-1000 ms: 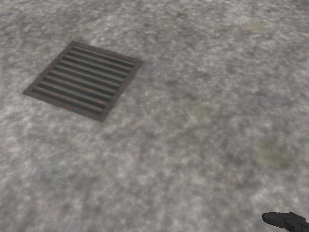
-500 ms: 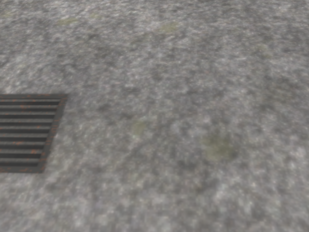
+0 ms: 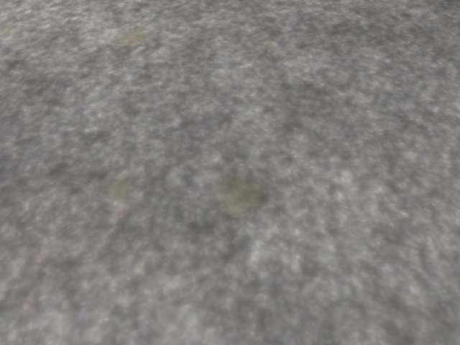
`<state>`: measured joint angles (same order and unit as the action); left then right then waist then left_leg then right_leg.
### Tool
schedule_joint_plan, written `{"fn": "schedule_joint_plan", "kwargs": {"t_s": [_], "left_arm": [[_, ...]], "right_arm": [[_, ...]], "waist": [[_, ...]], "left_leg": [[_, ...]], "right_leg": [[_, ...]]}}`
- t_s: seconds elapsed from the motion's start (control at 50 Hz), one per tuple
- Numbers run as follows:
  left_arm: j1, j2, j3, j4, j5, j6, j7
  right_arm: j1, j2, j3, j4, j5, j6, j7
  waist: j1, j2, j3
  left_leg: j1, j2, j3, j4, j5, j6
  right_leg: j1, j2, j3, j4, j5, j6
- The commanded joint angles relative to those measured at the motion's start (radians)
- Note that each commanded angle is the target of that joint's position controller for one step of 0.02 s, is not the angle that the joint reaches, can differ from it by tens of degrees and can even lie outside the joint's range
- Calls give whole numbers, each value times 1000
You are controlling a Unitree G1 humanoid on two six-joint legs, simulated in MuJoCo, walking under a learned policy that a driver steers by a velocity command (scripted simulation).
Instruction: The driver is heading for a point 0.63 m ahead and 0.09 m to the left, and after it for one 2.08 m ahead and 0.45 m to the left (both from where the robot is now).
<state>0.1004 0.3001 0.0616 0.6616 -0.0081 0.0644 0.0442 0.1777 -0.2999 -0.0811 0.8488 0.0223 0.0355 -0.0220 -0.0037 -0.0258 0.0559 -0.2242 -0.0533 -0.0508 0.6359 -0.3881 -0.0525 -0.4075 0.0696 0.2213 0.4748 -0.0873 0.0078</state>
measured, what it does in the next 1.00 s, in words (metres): walks ahead: left foot, then right foot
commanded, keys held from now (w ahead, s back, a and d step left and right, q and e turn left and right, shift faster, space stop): w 0.56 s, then w+q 0.44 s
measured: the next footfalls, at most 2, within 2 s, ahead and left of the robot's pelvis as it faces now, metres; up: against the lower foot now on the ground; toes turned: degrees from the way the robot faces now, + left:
left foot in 0.04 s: -0.02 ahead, +0.12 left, +0.00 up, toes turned -4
right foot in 0.54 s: +0.21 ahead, -0.16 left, +0.00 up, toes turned -4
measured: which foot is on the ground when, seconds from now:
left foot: up 0.00-0.02, down 0.04-0.56, up 0.58-1.00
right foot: down 0.00-0.02, up 0.04-0.52, down 0.54-1.00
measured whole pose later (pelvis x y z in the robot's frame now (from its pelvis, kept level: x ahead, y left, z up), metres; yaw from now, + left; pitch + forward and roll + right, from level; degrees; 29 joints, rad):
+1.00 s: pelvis +0.34 -0.05 -0.01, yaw +8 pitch +2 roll -2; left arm 0.34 0.27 0.06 0.89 -0.01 -0.07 0.01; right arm 0.08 -0.26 -0.04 0.70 0.02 -0.05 0.06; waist 0.07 0.02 0.05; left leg -0.63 0.04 0.04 0.60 0.00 0.08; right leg 0.17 0.03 -0.22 0.20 -0.39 0.00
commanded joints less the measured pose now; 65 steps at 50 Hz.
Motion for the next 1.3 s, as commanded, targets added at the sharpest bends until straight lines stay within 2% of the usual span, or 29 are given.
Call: {"fn": "schedule_joint_plan", "kwargs": {"t_s": [0.02, 0.04, 0.06, 0.08, 0.1, 0.14, 0.2, 0.28, 0.42, 0.48, 0.52, 0.54, 0.56, 0.58, 0.6, 0.66, 0.76, 0.9, 0.98, 1.02, 1.04, 1.06, 1.08, 1.1, 1.12, 1.14, 1.16, 1.22, 1.3], "left_arm": [[31, 119, 39, -18, -10, -9, 10], [86, 24, 16, 1, -1, -17, 0], [-31, 116, 49, -81, -20, -46, 2], [-43, 170, 64, -63, -36, -64, 8], [3, 187, 71, -23, -21, -71, 7], [67, 148, 67, 33, 10, -71, -3], [22, 82, 50, 32, 3, -89, -18], [-51, 55, 35, 9, -8, -111, -27], [-151, 28, 9, -25, -25, -148, -67], [-117, 59, 13, -28, -32, -157, -78], [87, 123, 45, 33, -32, -157, -68], [265, 176, 67, 77, -30, -154, -57], [399, 294, 92, 101, -9, -145, -52], [394, 206, 65, 104, 3, -148, -55], [304, 146, 41, 99, 5, -152, -58], [131, 57, 14, 84, 10, -160, -62], [118, 70, 23, 123, 26, -190, -61], [201, 121, 30, 171, 4, -176, -37], [217, 162, 42, 176, -4, -132, -25], [211, 189, 48, 164, 0, -109, -14], [194, 187, 44, 154, -3, -105, -9], [231, 139, 24, 131, 18, -116, -9], [309, 14, -17, 90, 21, -150, -33], [198, 123, 4, 73, -9, -193, -53], [110, 141, 8, 36, -40, -211, -61], [91, 119, 2, 29, -28, -218, -55], [93, 125, 9, 38, -4, -212, -47], [141, 110, 12, 38, 21, -178, -46], [12, 66, -7, -7, 28, -163, -41]], "right_arm": [[211, -69, -19, 20, -29, -28, 14], [212, -93, -7, 3, -41, -35, 12], [149, -251, -42, -27, -85, -58, 25], [61, -249, -44, -45, -84, -82, 16], [3, -178, -25, -50, -56, -96, 0], [31, -127, -8, -41, -16, -102, -13], [175, -82, 12, 3, -14, -109, -11], [289, -96, 17, 32, -22, -108, -7], [326, -146, 7, 42, -2, -98, -1], [315, -158, -1, 47, 9, -90, 5], [265, -154, -1, 31, 8, -87, 6], [248, -119, 13, 9, -7, -91, 8], [299, -5, 48, -42, -22, -110, 12], [268, -48, 37, -31, 3, -136, 12], [201, -125, 11, -51, 36, -146, 18], [157, -91, 5, -42, 16, -124, 20], [135, -41, 9, -60, 9, -87, 22], [-119, -7, 36, -176, -2, -104, 67], [-141, -47, 21, -238, 1, -100, 93], [0, -108, -12, -225, 4, -89, 92], [156, -161, -42, -192, 6, -85, 79], [278, -244, -68, -173, 6, -70, 54], [217, -290, -70, -206, 11, -78, 52], [236, -204, -46, -215, -1, -86, 56], [204, -167, -35, -213, -10, -96, 55], [140, -152, -30, -217, -9, -105, 57], [83, -121, -22, -229, -11, -109, 55], [41, -120, -19, -249, -15, -111, 42], [81, -157, -30, -230, -7, -104, 17]], "waist": [[-53, -72, -114], [-18, 163, -119], [-32, 276, 35], [3, 255, 123], [31, 230, 132], [27, 195, 82], [-19, 177, 75], [-79, 185, 81], [-122, 180, 110], [-73, 199, 89], [52, 164, -44], [135, 98, -194], [138, -191, -365], [144, -209, -375], [118, -159, -204], [28, -97, -30], [-12, -44, 26], [67, 13, 82], [34, -25, 20], [-52, -66, -93], [-140, -46, -174], [-166, 103, -281], [-51, 308, -398], [-124, 166, -437], [-117, 105, -290], [-60, -14, -172], [-25, -24, -133], [27, 27, -91], [-10, 56, -45]], "left_leg": [[195, 70, -19, -302, -30, 89], [242, 321, -287, -363, -193, 141], [-26, 463, -622, -519, -435, 310], [-58, 451, -624, -570, -504, 315], [-15, 390, -508, -565, -397, 256], [83, 314, -350, -548, -263, 199], [165, 281, -247, -553, -147, 192], [252, 288, -208, -567, -31, 215], [193, 305, -130, -540, 123, 242], [202, 341, -142, -487, 258, 235], [148, 286, -62, -257, 605, 191], [6, 229, -5, 5, 573, 152], [-374, 76, 79, 406, 185, 73], [-482, 44, -64, 573, -163, 79], [-555, 104, -84, 633, -99, 104], [-463, 198, -52, 519, 119, 102], [-478, 179, -77, 420, 293, 63], [-457, 143, 42, 7, 515, 93], [-418, 75, 122, -35, 349, 149], [-218, -1, 168, -14, 243, 194], [29, -31, 150, -71, 278, 234], [339, 130, -111, -81, 273, 295], [643, 371, -710, -231, 81, 514], [646, 375, -766, -329, 26, 479], [529, 343, -611, -342, 79, 424], [355, 298, -494, -351, 212, 392], [246, 262, -409, -359, 320, 373], [66, 215, -318, -414, 472, 379], [-49, 142, -202, -419, 462, 335]], "right_leg": [[-60, -61, 119, 6, -580, -43], [-215, 70, -57, 344, -514, 4], [-371, 66, 12, 404, -438, -5], [-398, 18, 64, 490, -326, -19], [-392, 11, 63, 529, -222, -17], [-367, 0, -14, 598, -134, 12], [-407, -54, -129, 614, -53, 29], [-443, -113, -192, 456, 2, 51], [-212, -98, -266, 101, -27, 33], [-80, -88, -259, 21, -65, -18], [236, -49, -278, -42, -40, -75], [526, -140, -179, -19, -72, -118], [885, -423, 255, -61, -251, -259], [809, -487, 489, -212, -398, -294], [671, -458, 340, -234, -416, -251], [374, -326, 12, -319, -182, -181], [267, -292, -203, -379, 98, -191], [385, -307, -360, -388, 222, -161], [558, -343, -407, -207, 661, -129], [565, -333, -421, 44, 928, -109], [449, -300, -437, 267, 872, -81], [192, -238, -436, 585, 432, -44], [-229, 0, -289, 956, -464, 14], [-325, -43, -90, 996, -459, -16], [-364, -88, -98, 943, -385, -39], [-341, -131, -110, 833, -319, -41], [-284, -165, -115, 740, -284, -32], [-186, -184, -135, 635, -233, 19], [-167, -155, -170, 352, -9, 76]]}}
